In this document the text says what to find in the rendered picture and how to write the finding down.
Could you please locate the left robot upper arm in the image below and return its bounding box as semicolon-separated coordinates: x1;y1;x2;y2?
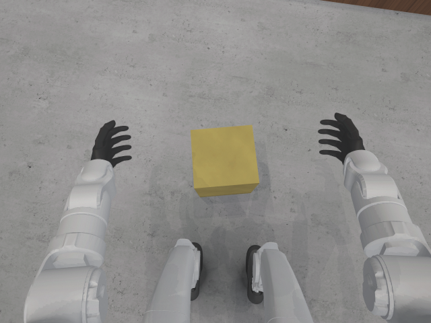
26;265;108;323

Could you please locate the robot left thigh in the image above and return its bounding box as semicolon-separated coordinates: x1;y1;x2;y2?
141;246;200;323

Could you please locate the robot right thigh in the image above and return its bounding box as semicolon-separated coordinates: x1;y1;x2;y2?
253;249;314;323

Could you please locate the robot left hand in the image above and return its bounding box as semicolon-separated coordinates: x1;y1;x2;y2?
91;120;132;167

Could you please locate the right robot forearm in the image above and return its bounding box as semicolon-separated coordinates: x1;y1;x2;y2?
343;150;431;258

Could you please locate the robot thigh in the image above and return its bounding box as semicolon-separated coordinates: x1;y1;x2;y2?
253;249;314;323
141;246;200;323

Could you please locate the left robot forearm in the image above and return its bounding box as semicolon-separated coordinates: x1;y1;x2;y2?
24;159;117;323

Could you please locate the carton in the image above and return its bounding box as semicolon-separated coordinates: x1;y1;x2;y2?
191;125;259;197

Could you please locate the right robot upper arm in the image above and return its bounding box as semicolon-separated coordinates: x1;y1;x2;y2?
362;254;431;323

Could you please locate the robot right hand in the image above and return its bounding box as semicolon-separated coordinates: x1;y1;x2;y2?
318;112;365;164

